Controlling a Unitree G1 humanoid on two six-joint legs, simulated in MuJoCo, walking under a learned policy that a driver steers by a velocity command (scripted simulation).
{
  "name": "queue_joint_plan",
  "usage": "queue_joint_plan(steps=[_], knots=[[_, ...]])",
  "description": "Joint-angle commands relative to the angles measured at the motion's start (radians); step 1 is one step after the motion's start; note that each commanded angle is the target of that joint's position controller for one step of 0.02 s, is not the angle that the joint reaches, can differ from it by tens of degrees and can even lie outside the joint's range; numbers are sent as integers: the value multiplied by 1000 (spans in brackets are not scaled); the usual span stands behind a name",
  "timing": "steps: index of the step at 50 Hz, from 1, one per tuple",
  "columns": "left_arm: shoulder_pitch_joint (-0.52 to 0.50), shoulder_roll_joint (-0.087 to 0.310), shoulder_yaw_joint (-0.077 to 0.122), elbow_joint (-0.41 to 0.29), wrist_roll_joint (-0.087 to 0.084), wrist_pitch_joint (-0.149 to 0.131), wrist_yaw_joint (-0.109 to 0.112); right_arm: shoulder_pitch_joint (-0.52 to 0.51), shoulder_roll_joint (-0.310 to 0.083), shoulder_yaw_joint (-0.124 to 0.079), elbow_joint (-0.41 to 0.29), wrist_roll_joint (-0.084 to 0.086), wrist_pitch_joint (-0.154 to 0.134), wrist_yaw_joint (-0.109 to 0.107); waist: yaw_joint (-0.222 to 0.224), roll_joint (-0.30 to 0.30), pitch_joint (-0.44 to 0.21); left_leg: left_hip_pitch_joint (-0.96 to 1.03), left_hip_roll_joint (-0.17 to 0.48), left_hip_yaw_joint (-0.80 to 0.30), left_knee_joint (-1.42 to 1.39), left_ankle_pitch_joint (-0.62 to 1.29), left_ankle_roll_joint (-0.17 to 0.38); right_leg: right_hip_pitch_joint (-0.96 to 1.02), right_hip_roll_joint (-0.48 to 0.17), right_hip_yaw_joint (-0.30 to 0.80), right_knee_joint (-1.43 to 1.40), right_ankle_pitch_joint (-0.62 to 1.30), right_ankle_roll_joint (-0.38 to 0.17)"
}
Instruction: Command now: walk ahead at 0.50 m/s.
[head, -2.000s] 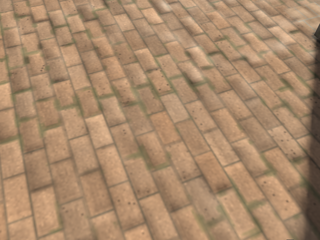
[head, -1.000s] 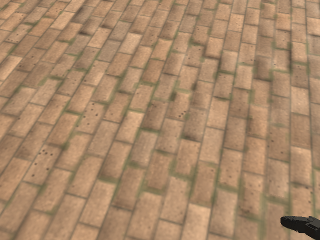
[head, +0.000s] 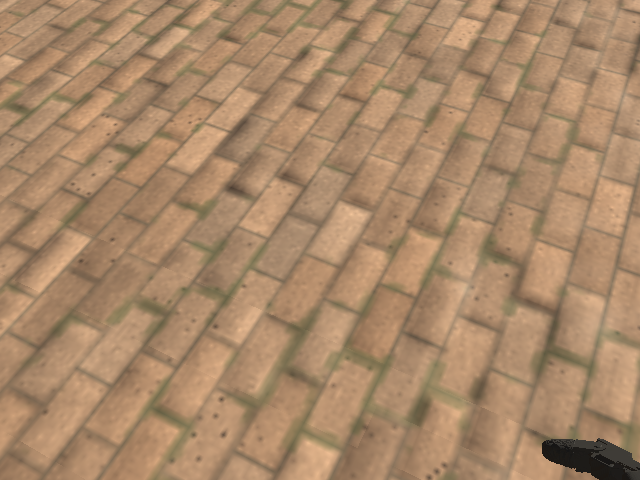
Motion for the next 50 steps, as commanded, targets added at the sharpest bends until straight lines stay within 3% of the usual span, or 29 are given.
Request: queue_joint_plan(steps=[1,2,3,4,5,6,7,8,10,13,16,19,22,24,27,28,29,30,31,32,33,34,35,36,39,41,44,47,50], knots=[[-16,191,47,-35,-5,8,13,50,-135,-49,-54,-4,-22,3,-111,-120,-43,161,-51,44,-58,-63,53,20,-267,101,148,786,-122],[-20,166,36,-42,1,10,16,203,-186,-73,-9,-9,-21,-6,-182,-101,-150,401,-40,36,-49,-28,89,-60,-216,61,332,811,-92],[-14,107,11,-72,32,5,19,388,-263,-92,20,-21,-14,-19,-239,33,-313,716,168,-202,-2,24,159,-280,-149,16,660,484,-54],[117,5,-18,-80,19,-18,8,397,-308,-98,39,-17,-11,-13,-156,294,-418,992,347,-662,-118,-198,315,-662,24,64,954,-217,-7],[37,119,6,-68,-6,-34,0,387,-203,-74,27,-5,-9,-15,-210,166,-352,949,324,-657,-177,-336,274,-778,-33,165,1044,-237,-15],[-61,154,18,-99,-27,-43,-5,322,-172,-62,23,-6,-9,-21,-206,112,-206,814,296,-500,-202,-297,232,-824,-74,145,1040,-143,-23],[-104,140,17,-105,-21,-44,-1,259,-157,-55,19,-13,-10,-22,-173,31,-134,676,260,-397,-231,-204,209,-788,-119,124,995,-55,-17],[-119,131,22,-106,-8,-36,0,212,-128,-48,19,-19,-13,-19,-145,23,-76,571,226,-317,-268,-139,200,-758,-144,122,942,-1,-7],[-63,99,22,-90,-11,-9,1,174,-108,-45,29,-27,-29,-17,-96,66,-58,457,199,-219,-335,-86,194,-663,-172,133,907,57,10],[-89,69,22,-102,-7,16,7,169,-130,-55,60,-30,-45,-23,-81,41,-6,399,200,-101,-392,1,197,-703,-175,146,847,139,37],[-149,59,22,-122,-2,13,1,180,-144,-59,85,-33,-42,-35,-95,25,13,434,176,11,-401,72,173,-746,-164,146,700,306,44],[-247,36,13,-152,2,5,-17,194,-162,-61,102,-27,-36,-44,-134,16,38,452,157,104,-408,85,143,-705,-148,78,520,441,31],[-340,22,5,-201,2,4,-34,252,-184,-69,135,-16,-18,-49,-174,3,67,561,196,134,-382,115,136,-742,-139,41,423,426,8],[-374,30,7,-233,2,6,-47,269,-196,-75,150,-6,0,-51,-177,9,74,648,224,148,-335,188,125,-772,-128,18,390,349,-15],[-319,69,29,-253,3,12,-58,240,-234,-87,144,3,25,-64,-118,59,9,706,232,189,-163,610,89,-641,-52,-63,381,191,-69],[-226,100,47,-238,2,15,-56,227,-245,-90,141,4,34,-69,-62,70,-46,690,221,202,-27,733,75,-516,-13,-85,374,159,-95],[-67,152,78,-199,-1,17,-46,210,-238,-85,135,6,38,-73,26,45,-126,604,179,229,185,707,43,-285,28,-82,306,219,-133],[74,245,110,-173,-2,28,-22,236,-188,-65,114,-18,28,-74,69,-92,-223,345,125,232,503,335,-1,23,-119,162,288,257,-198],[24,316,112,-189,-4,18,-22,329,-55,-23,67,-40,-5,-54,-62,-295,-314,-82,-103,85,815,-585,-54,316,-341,743,167,96,-388],[55,228,89,-206,-1,8,-26,217,-148,-38,62,-4,-43,-35,25,-172,-374,-187,-72,-98,887,-586,-32,351,-362,824,69,29,-381],[18,184,77,-203,4,-2,-26,136,-176,-45,32,26,-61,-28,24,-132,-231,-248,-29,-90,852,-490,-11,247,-334,677,55,94,-336],[-42,162,70,-210,1,-7,-25,118,-163,-41,32,12,-70,-33,-20,-42,-146,-213,15,-83,763,-406,-3,98,-287,559,55,196,-302],[-104,133,61,-224,5,-6,-22,114,-170,-48,40,-13,-69,-41,-58,-23,-92,-151,40,-75,681,-363,-12,-30,-250,472,42,304,-280],[-136,112,52,-243,17,-6,-18,136,-175,-54,42,-20,-57,-40,-92,-46,-83,-86,57,-83,646,-331,-20,-109,-229,432,19,375,-277],[-134,131,57,-247,11,-11,-4,145,-142,-50,35,-31,-25,-43,-115,-55,-59,-45,54,-57,525,-279,-68,-225,-198,357,-19,485,-284],[-106,156,65,-237,7,-9,10,73,-120,-41,11,-34,-18,-46,-97,-62,-32,-56,36,-43,389,-166,-94,-265,-167,309,-24,495,-263],[-68,161,67,-221,0,2,22,-38,-93,-28,-14,-28,-25,-37,-51,-97,-22,17,-13,-35,150,34,-100,-300,-112,266,-3,404,-208],[-20,165,70,-200,-5,10,24,-112,-107,-29,-39,-12,-34,-24,-21,-114,-15,69,-47,-45,37,94,-92,-277,-132,323,25,315,-188],[-8,153,69,-190,-7,19,30,-109,-146,-44,-46,-7,-47,-14,-35,-132,-15,88,-53,-77,-34,11,-61,-181,-169,416,107,278,-171]])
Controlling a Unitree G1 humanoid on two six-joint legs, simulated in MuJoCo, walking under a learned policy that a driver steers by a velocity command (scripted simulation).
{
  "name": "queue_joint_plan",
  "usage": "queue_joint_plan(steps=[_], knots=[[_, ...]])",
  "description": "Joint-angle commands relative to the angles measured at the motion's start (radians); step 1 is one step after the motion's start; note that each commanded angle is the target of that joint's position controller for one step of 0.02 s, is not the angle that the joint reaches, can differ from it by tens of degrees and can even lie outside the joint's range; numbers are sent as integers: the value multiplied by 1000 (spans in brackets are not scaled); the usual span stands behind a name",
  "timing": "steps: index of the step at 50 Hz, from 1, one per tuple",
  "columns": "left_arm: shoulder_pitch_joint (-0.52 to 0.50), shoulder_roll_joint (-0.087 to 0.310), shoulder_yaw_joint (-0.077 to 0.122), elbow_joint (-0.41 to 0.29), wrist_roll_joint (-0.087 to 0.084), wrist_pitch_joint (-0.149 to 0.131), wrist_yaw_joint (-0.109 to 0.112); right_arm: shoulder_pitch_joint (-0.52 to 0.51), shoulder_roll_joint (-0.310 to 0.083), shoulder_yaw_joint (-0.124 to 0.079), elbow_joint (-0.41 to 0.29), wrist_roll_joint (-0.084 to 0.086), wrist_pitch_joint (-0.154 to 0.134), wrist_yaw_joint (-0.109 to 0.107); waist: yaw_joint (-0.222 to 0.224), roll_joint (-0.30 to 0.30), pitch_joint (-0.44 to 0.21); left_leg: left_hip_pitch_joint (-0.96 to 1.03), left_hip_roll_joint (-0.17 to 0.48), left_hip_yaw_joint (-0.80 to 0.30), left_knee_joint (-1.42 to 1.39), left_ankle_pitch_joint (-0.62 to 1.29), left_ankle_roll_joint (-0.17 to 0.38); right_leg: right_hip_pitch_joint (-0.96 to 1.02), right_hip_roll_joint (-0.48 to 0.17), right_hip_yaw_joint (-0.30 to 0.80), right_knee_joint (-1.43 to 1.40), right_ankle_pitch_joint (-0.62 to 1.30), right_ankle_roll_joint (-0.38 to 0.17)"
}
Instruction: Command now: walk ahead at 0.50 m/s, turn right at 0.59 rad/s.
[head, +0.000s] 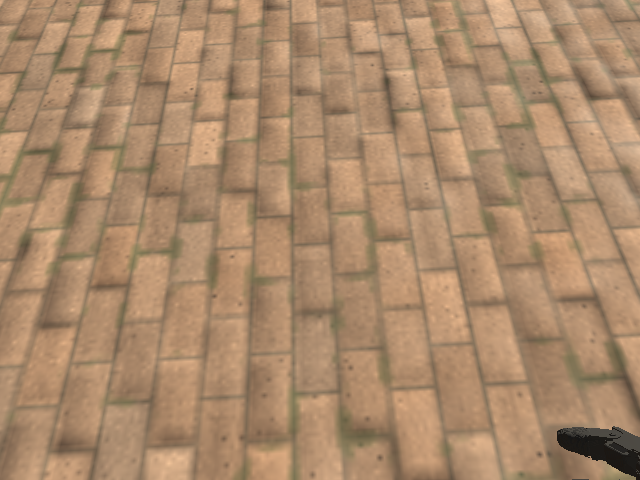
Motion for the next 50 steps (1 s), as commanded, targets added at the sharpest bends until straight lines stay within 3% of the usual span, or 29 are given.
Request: queue_joint_plan(steps=[1,2,3,4,5,6,7,8,9,11,13,16,21,25,27,28,29,30,31,32,33,34,35,36,38,40,44,47,50], knots=[[9,155,45,-45,0,-1,10,-49,-128,-41,-79,8,-30,6,-37,-159,-28,133,-29,12,-46,-68,33,-20,-252,233,-10,278,-110],[-9,147,43,-50,1,2,10,11,-138,-50,-64,7,-35,4,-72,-171,-44,211,-33,28,-75,-82,54,-22,-241,240,34,311,-96],[-21,117,33,-60,4,1,8,108,-164,-65,-43,-2,-41,-3,-122,-161,-107,371,-11,26,-97,-76,87,-51,-192,210,143,361,-66],[-22,62,11,-80,19,-2,3,256,-215,-79,-31,-20,-43,-11,-184,-71,-246,631,147,-121,-71,-131,150,-168,-132,132,406,244,-29],[125,1,-9,-106,-7,-11,3,349,-288,-98,5,-27,-28,-9,-123,272,-370,957,370,-583,-149,-338,319,-532,8,3,732,-232,40],[127,102,4,-81,-16,-13,6,335,-200,-80,-4,1,-22,-4,-142,213,-320,936,393,-699,-206,-566,313,-664,-74,20,874,-255,54],[18,161,21,-88,-12,-8,5,291,-138,-63,-17,3,-15,-9,-170,113,-187,814,348,-539,-223,-560,266,-699,-110,4,911,-161,62],[-42,158,23,-100,-1,-3,7,243,-121,-54,-21,-7,-7,-11,-157,45,-112,692,307,-405,-234,-435,237,-673,-144,-32,898,-89,68],[-82,146,26,-115,9,-3,3,213,-101,-47,-13,-11,-2,-12,-142,37,-51,594,269,-310,-257,-323,230,-655,-171,-38,854,-42,71],[-70,108,24,-121,-4,5,-9,196,-84,-41,0,-15,-6,-16,-107,81,-27,497,225,-180,-306,-224,219,-586,-209,-55,801,-1,69],[-84,73,17,-134,-5,15,-12,200,-98,-47,17,-6,-14,-15,-101,75,-11,469,227,-101,-345,-158,238,-595,-224,-75,752,17,76],[-137,58,9,-157,3,18,-16,209,-139,-60,41,-8,-14,-17,-105,42,-4,494,243,-10,-370,-46,255,-639,-237,-81,642,118,91],[-272,35,-4,-182,2,1,-46,233,-171,-64,71,0,3,-23,-153,23,26,531,210,168,-364,37,211,-579,-215,-156,374,342,75],[-350,46,-1,-222,-2,2,-68,277,-208,-74,98,20,24,-23,-163,28,55,632,248,223,-322,141,186,-555,-189,-209,259,273,34],[-310,80,16,-225,6,8,-71,271,-240,-84,98,30,36,-29,-119,58,14,674,252,263,-201,462,165,-454,-130,-262,238,167,-8],[-230,110,34,-209,8,12,-69,265,-254,-89,96,35,44,-33,-66,68,-37,673,244,284,-72,614,153,-342,-89,-287,223,131,-35],[-67,155,63,-166,6,16,-60,252,-243,-84,91,38,49,-37,26,45,-119,597,213,315,131,633,125,-115,-47,-296,159,195,-73],[101,230,94,-124,1,27,-39,270,-194,-64,75,11,45,-40,92,-57,-212,346,174,313,436,323,83,201,-141,-118,149,208,-128],[45,340,100,-140,-6,16,-35,357,-51,-16,11,-27,19,-25,-50,-324,-294,-92,-37,217,778,-610,28,483,-396,471,42,37,-312],[82,253,76,-165,-1,-1,-41,255,-143,-29,2,8,-16,-10,39,-210,-405,-195,-36,5,879,-623,41,516,-444,652,-88,-101,-337],[49,202,58,-149,8,-16,-45,167,-181,-39,-27,42,-33,-3,42,-164,-252,-265,8,10,855,-520,58,416,-416,507,-105,-30,-286],[-6,179,50,-148,5,-23,-44,157,-165,-32,-26,30,-42,-8,-3,-86,-168,-222,49,12,764,-432,66,267,-371,386,-103,74,-252],[-73,153,41,-157,10,-24,-42,159,-165,-36,-15,3,-43,-15,-45,-57,-115,-154,76,14,679,-387,57,135,-332,297,-109,192,-227],[-112,132,31,-171,22,-25,-38,178,-172,-41,-9,-5,-32,-14,-80,-72,-96,-85,93,7,637,-356,50,46,-305,243,-129,284,-219],[-129,135,31,-167,21,-29,-30,195,-153,-40,-6,-13,-10,-14,-105,-79,-83,-35,90,23,567,-333,21,-46,-289,200,-157,385,-230],[-108,152,35,-150,17,-31,-16,156,-124,-31,-17,-21,3,-16,-101,-70,-56,-28,74,41,466,-264,-9,-116,-262,138,-169,428,-226],[-52,171,41,-115,7,-21,2,-5,-79,-10,-55,-15,1,-7,-41,-99,-19,41,17,51,154,5,-24,-176,-195,74,-156,316,-163],[-1,177,45,-84,0,-16,3,-75,-94,-13,-80,2,-7,4,-12,-112,-11,99,-16,36,43,62,-14,-158,-213,127,-126,235,-141],[13,162,43,-67,-3,-8,7,-66,-132,-30,-86,6,-17,10,-28,-139,-15,125,-21,8,-20,-30,16,-68,-245,216,-38,203,-122]])
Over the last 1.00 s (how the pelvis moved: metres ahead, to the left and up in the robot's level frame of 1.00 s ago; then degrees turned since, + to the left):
0.56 -0.08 0.01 -28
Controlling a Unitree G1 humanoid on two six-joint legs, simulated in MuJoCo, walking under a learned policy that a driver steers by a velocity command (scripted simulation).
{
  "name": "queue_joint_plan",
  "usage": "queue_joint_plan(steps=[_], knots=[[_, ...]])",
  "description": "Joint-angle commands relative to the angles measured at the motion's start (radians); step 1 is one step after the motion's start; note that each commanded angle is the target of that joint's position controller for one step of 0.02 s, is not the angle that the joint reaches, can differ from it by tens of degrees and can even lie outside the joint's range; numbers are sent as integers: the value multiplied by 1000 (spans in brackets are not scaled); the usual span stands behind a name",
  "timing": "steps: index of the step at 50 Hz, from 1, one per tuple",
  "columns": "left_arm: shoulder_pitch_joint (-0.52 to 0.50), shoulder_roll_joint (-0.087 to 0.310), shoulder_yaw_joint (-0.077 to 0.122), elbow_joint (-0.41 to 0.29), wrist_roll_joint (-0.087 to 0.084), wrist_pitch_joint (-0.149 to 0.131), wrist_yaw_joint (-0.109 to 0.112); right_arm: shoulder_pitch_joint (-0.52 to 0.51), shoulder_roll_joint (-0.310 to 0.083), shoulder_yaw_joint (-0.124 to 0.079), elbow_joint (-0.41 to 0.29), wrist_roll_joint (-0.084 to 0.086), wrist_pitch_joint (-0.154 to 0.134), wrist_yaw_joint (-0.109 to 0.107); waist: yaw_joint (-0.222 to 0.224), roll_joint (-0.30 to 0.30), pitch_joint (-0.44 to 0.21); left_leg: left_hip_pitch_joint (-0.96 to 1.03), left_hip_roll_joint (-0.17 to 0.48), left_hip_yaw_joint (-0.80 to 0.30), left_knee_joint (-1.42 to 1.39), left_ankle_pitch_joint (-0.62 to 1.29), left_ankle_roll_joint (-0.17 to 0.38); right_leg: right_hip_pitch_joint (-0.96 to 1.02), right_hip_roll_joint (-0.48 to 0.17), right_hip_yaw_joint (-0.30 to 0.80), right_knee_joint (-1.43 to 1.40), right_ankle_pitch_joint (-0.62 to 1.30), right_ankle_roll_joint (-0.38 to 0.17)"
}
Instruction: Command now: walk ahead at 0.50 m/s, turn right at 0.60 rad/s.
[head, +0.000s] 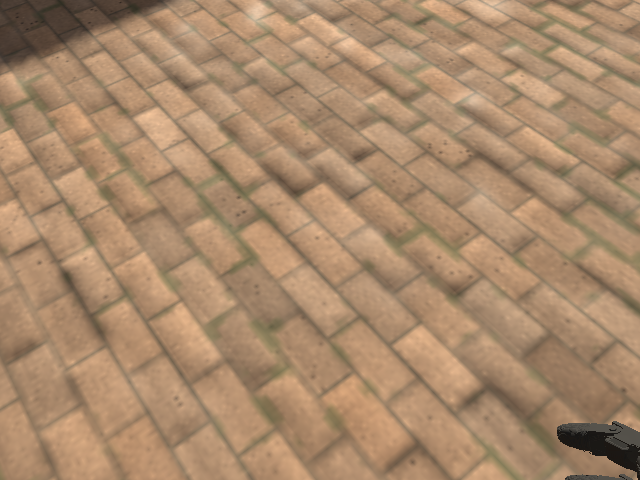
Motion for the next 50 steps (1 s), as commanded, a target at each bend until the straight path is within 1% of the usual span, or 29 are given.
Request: queue_joint_plan(steps=[1,2,3,4,5,6,7,8,9,11,13,15,20,24,26,27,28,29,30,31,32,33,34,35,37,40,45,48,50], knots=[[-5,156,46,-43,-1,-3,8,-33,-129,-45,-74,8,-26,2,-47,-165,-23,153,-26,13,-39,-78,33,-50,-247,241,-22,221,-121],[-18,143,42,-45,0,1,8,29,-136,-54,-58,7,-30,-1,-82,-175,-39,233,-31,31,-72,-93,54,-53,-230,244,25,244,-105],[-21,107,29,-51,4,1,6,125,-162,-69,-40,-3,-35,-7,-128,-162,-103,394,0,20,-86,-96,88,-85,-181,209,143,279,-73],[-8,46,6,-68,20,-1,3,273,-216,-84,-29,-18,-37,-16,-183,-49,-246,651,171,-144,-69,-143,150,-205,-115,123,424,134,-33],[138,1,-9,-91,-13,-10,2,357,-289,-103,10,-21,-21,-11,-119,299,-365,951,389,-626,-172,-384,320,-561,8,-1,749,-278,37],[113,110,8,-66,-21,-9,8,335,-193,-84,-5,4,-16,-5,-146,186,-293,908,391,-706,-234,-633,298,-682,-77,24,874,-240,51],[-8,164,25,-79,-13,-4,8,293,-136,-68,-15,4,-11,-11,-174,96,-166,785,345,-541,-249,-605,252,-706,-110,0,898,-147,55],[-63,158,26,-89,-2,2,10,240,-119,-59,-21,-8,-4,-13,-157,31,-96,663,302,-408,-261,-466,227,-671,-143,-31,879,-79,60],[-94,144,28,-101,8,1,6,213,-98,-52,-12,-12,-1,-15,-140,32,-43,574,268,-316,-280,-355,226,-651,-170,-32,835,-33,61],[-80,99,24,-100,-4,7,-4,205,-75,-45,3,-16,-7,-19,-111,77,-25,486,215,-185,-325,-245,217,-575,-201,-48,775,6,57],[-94,56,12,-105,-1,10,-7,227,-88,-50,29,-7,-16,-15,-106,61,-14,464,215,-122,-358,-166,244,-577,-201,-61,708,18,61],[-135,36,1,-117,8,7,-9,244,-117,-58,50,-4,-19,-13,-107,36,-5,477,230,-80,-381,-84,269,-603,-203,-61,605,70,68],[-282,15,-20,-138,12,-21,-38,271,-157,-62,87,16,-2,-15,-147,20,15,484,188,69,-391,12,242,-521,-195,-146,298,300,67],[-377,34,-18,-172,3,-28,-53,346,-188,-67,133,31,19,-16,-164,37,38,567,235,71,-364,49,224,-481,-170,-176,178,265,39],[-348,63,-5,-170,8,-29,-55,345,-206,-71,146,37,31,-19,-125,54,17,609,247,86,-290,221,204,-397,-139,-201,127,207,6],[-259,87,11,-143,15,-29,-52,330,-209,-69,148,41,36,-23,-63,51,-39,597,224,125,-178,376,182,-251,-110,-228,81,229,-18],[-110,134,37,-93,18,-25,-44,339,-186,-59,150,36,38,-27,6,35,-132,527,178,167,2,430,153,-25,-92,-235,72,251,-46],[73,213,61,-60,24,-17,-28,336,-130,-33,120,3,32,-29,74,-86,-275,303,128,198,322,129,110,282,-283,-9,110,290,-110],[75,285,65,-55,25,-15,-28,438,-21,1,95,-2,12,-21,-12,-330,-387,-41,-51,136,638,-585,58,503,-498,476,-25,81,-265],[72,190,42,-59,16,-21,-31,367,-130,-25,107,23,-4,-15,34,-216,-358,-147,-7,13,746,-612,67,465,-485,517,-87,-21,-250],[11,158,28,-57,15,-28,-33,285,-158,-35,74,44,-14,-10,20,-197,-213,-212,36,31,748,-525,79,352,-449,367,-102,39,-215],[-47,133,19,-57,16,-33,-35,249,-145,-33,73,35,-17,-15,-9,-133,-144,-182,76,47,702,-436,80,226,-402,256,-119,143,-192],[-95,109,13,-58,23,-36,-38,239,-138,-36,74,18,-14,-17,-41,-120,-96,-141,99,48,646,-377,72,120,-369,183,-147,228,-182],[-124,85,6,-60,32,-41,-39,260,-128,-37,81,15,-4,-15,-75,-131,-84,-80,118,37,620,-336,67,49,-345,136,-180,282,-176],[-137,84,9,-46,26,-55,-39,284,-90,-31,92,14,18,-14,-104,-126,-75,-31,123,43,572,-303,49,-23,-336,81,-232,335,-191],[-114,111,17,-10,25,-66,-29,199,-73,-25,65,1,33,-19,-98,-99,-18,-86,124,46,432,-182,21,-54,-325,4,-278,377,-194],[-44,144,23,45,16,-57,-15,26,-45,-9,25,7,18,0,-37,-93,28,-36,76,82,122,68,26,-45,-288,-97,-293,338,-145],[12,156,27,87,8,-47,-13,-50,-54,-8,-4,13,12,13,-13,-92,48,-44,58,79,38,67,46,39,-325,-90,-265,328,-137],[25,162,30,109,4,-37,-9,-71,-67,-11,-20,13,8,23,-19,-97,50,-56,51,73,-2,7,73,114,-357,-80,-223,372,-123]])
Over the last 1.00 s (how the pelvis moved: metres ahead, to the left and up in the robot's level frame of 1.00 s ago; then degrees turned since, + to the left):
0.53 -0.13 0.00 -36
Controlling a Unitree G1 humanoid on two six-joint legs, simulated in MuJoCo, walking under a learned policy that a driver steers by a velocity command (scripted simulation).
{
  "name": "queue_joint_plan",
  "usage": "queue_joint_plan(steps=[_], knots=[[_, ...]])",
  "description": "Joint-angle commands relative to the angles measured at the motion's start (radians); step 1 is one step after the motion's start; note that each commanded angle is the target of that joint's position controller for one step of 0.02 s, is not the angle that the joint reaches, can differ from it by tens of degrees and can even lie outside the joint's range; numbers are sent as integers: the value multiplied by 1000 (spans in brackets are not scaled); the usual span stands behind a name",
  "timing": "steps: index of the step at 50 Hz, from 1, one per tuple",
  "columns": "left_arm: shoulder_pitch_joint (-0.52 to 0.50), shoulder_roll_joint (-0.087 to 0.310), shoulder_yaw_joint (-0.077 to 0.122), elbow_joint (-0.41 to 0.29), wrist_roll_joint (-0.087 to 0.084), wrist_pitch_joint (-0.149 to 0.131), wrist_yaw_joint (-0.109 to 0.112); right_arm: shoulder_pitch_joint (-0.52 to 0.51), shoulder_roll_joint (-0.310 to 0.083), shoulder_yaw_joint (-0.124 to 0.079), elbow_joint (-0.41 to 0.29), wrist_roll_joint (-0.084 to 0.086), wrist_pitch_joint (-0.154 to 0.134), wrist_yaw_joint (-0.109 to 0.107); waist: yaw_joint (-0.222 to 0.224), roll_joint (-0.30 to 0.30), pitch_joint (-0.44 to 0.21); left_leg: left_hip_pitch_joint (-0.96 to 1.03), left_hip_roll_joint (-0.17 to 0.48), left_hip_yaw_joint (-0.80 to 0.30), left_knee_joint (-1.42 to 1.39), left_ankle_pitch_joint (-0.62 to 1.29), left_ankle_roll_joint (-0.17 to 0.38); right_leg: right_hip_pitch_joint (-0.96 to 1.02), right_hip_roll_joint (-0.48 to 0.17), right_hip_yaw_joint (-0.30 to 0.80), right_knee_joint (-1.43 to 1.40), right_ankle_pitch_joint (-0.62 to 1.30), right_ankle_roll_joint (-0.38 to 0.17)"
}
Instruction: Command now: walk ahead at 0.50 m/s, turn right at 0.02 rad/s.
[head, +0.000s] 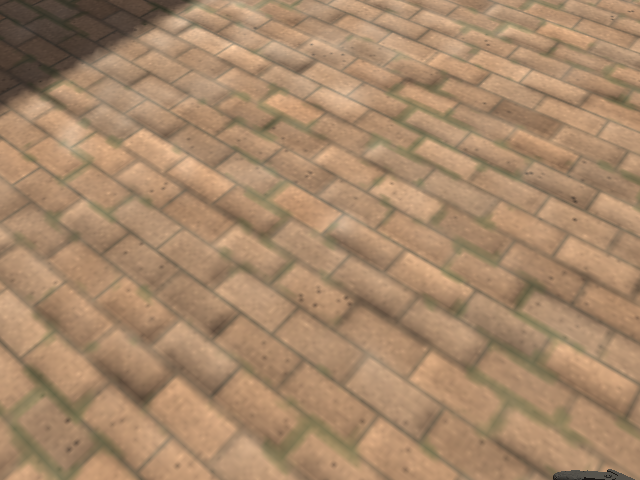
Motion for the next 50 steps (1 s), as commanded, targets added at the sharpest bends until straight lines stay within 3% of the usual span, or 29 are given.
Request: queue_joint_plan(steps=[1,3,4,5,6,7,8,9,10,12,14,17,21,26,29,30,31,32,33,34,35,36,37,38,40,42,47,50], knots=[[17,180,47,-17,-7,4,11,-97,-94,-21,-92,2,-21,14,-24,-108,52,-1,-13,1,-55,-60,37,15,-318,137,-9,362,-142],[-3,193,50,-10,-6,15,15,-16,-122,-35,-74,-1,-25,13,-76,-132,-1,134,-55,43,-77,-127,69,45,-307,122,96,587,-117],[-14,182,44,-9,-2,22,18,115,-157,-56,-33,-4,-24,6,-142,-121,-83,316,-88,74,-93,-119,95,17,-260,85,251,719,-93],[-4,145,26,-24,12,24,22,285,-216,-78,6,-9,-22,-4,-205,-68,-221,605,11,-26,-43,-67,144,-135,-209,45,501,582,-59],[130,30,-9,-42,17,3,10,379,-315,-102,23,-16,-14,-8,-165,174,-371,1005,264,-488,-93,-244,316,-559,-39,12,905,93,26],[86,74,-2,-25,5,-18,6,403,-231,-80,30,0,-11,-5,-201,182,-417,1033,295,-723,-257,-415,331,-698,-6,154,1036,-299,23],[-11,153,21,-54,-25,-30,-1,326,-191,-64,21,2,-12,-7,-193,113,-247,906,268,-591,-285,-492,276,-792,-69,161,1088,-247,7],[-81,150,19,-73,-28,-34,2,249,-167,-56,5,-3,-12,-9,-166,46,-144,754,231,-469,-305,-446,245,-786,-125,124,1048,-154,-2],[-113,140,20,-78,-12,-31,7,196,-137,-48,0,-12,-13,-7,-138,13,-67,615,196,-378,-337,-360,237,-754,-159,108,985,-85,1],[-70,109,22,-60,0,-10,11,152,-103,-38,-2,-24,-24,-4,-82,56,-45,475,140,-270,-392,-236,223,-631,-198,117,907,-4,10],[-61,79,17,-53,5,5,14,161,-118,-43,11,-18,-34,-7,-67,46,-36,434,131,-201,-428,-141,240,-620,-204,103,857,36,29],[-162,69,12,-84,13,6,16,203,-148,-52,37,-14,-33,-22,-86,13,-2,457,126,-135,-456,-49,243,-693,-211,98,697,179,56],[-296,38,-2,-111,8,-10,-1,258,-167,-55,64,-3,-23,-35,-133,8,24,475,89,-46,-463,-47,205,-644,-173,58,443,370,59],[-416,52,-5,-153,-3,-21,-28,336,-183,-63,113,8,2,-41,-163,9,59,621,155,-61,-411,-41,196,-660,-145,59,307,337,32],[-363,88,7,-145,-1,-27,-37,318,-201,-72,120,12,18,-48,-113,30,23,693,180,-65,-313,140,170,-566,-116,41,270,223,-10],[-271,112,22,-118,3,-28,-35,295,-202,-72,117,13,23,-50,-57,31,-32,685,151,-36,-203,296,151,-430,-85,10,244,216,-32],[-112,162,48,-67,6,-27,-26,299,-171,-60,111,5,28,-52,10,8,-142,610,95,5,-7,327,121,-192,-86,11,254,233,-65],[59,240,67,-37,14,-21,-15,325,-112,-34,85,-25,26,-54,54,-143,-300,400,21,55,327,6,82,107,-289,251,284,254,-131],[72,284,73,-18,11,-18,-23,443,-10,-7,79,-11,2,-43,-23,-397,-385,18,-159,3,611,-629,33,367,-453,719,140,5,-286],[43,178,46,-33,-2,-20,-25,360,-130,-32,87,12,-19,-37,22,-252,-311,-95,-97,-101,705,-643,46,318,-424,715,81,-132,-249],[-31,144,33,-44,1,-23,-21,265,-168,-44,57,32,-33,-31,13,-202,-179,-141,-49,-79,698,-543,62,194,-393,569,62,-88,-208],[-96,132,28,-54,10,-24,-21,222,-155,-42,52,27,-38,-36,-15,-120,-115,-106,0,-54,656,-451,58,66,-356,469,39,24,-190],[-139,105,21,-58,16,-25,-22,202,-147,-47,50,11,-35,-39,-39,-105,-64,-74,28,-49,598,-393,49,-31,-323,395,11,120,-186],[-158,88,15,-57,26,-28,-22,222,-134,-48,55,7,-26,-38,-69,-131,-61,-15,50,-56,571,-354,43,-92,-302,346,-14,183,-181],[-158,89,16,-43,19,-38,-23,244,-97,-43,62,4,-5,-39,-92,-131,-52,23,59,-45,519,-329,25,-149,-286,281,-58,258,-195],[-142,115,23,-24,15,-42,-16,195,-86,-41,43,-4,6,-42,-91,-112,-17,-20,65,-36,438,-265,2,-172,-283,230,-92,308,-206],[-82,138,25,19,8,-30,2,31,-57,-30,-3,-7,-3,-32,-43,-103,26,-12,34,1,123,1,-13,-164,-232,109,-116,334,-165],[-19,150,27,58,0,-22,5,-63,-52,-24,-30,2,-10,-21,-7,-99,48,7,6,19,14,51,-6,-109,-250,98,-108,309,-160]])
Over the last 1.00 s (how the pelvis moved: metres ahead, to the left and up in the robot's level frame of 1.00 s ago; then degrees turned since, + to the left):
0.53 -0.09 0.00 -13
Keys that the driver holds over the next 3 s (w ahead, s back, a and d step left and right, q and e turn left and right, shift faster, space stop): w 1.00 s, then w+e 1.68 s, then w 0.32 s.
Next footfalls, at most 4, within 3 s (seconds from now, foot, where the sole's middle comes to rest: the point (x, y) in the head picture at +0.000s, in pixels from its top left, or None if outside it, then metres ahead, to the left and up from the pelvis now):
0.10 left None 0.24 0.13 -0.78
0.62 right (416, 457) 0.53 -0.11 -0.78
1.16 left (313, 323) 0.84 0.13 -0.78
1.68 right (436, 256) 1.07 -0.17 -0.78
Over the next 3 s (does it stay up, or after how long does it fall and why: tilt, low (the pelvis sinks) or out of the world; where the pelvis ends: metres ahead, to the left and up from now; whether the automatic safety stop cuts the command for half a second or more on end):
stays up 1.49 -0.48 0.01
